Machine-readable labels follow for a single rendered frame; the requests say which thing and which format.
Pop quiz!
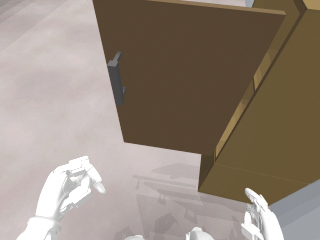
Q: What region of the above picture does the right robot hand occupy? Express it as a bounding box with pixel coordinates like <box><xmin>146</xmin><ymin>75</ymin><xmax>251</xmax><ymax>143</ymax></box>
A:
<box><xmin>241</xmin><ymin>188</ymin><xmax>284</xmax><ymax>240</ymax></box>

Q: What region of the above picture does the robot right shin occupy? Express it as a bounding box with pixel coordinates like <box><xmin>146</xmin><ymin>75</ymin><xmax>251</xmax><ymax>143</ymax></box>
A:
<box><xmin>192</xmin><ymin>227</ymin><xmax>202</xmax><ymax>231</ymax></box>

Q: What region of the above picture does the handle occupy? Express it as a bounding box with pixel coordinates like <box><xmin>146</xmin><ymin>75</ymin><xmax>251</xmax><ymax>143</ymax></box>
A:
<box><xmin>107</xmin><ymin>51</ymin><xmax>127</xmax><ymax>106</ymax></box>

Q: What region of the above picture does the cupboard door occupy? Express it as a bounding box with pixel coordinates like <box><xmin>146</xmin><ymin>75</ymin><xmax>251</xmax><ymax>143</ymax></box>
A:
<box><xmin>92</xmin><ymin>0</ymin><xmax>286</xmax><ymax>156</ymax></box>

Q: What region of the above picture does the left robot hand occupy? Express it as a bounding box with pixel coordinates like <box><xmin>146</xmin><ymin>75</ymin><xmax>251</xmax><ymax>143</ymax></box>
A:
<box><xmin>35</xmin><ymin>156</ymin><xmax>106</xmax><ymax>222</ymax></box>

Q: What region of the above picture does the robot left forearm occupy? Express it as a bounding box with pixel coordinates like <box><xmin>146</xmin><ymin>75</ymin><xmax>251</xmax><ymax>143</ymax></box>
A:
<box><xmin>16</xmin><ymin>216</ymin><xmax>62</xmax><ymax>240</ymax></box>

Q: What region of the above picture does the right robot thigh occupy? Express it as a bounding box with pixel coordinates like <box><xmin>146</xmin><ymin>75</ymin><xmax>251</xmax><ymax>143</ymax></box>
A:
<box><xmin>184</xmin><ymin>230</ymin><xmax>214</xmax><ymax>240</ymax></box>

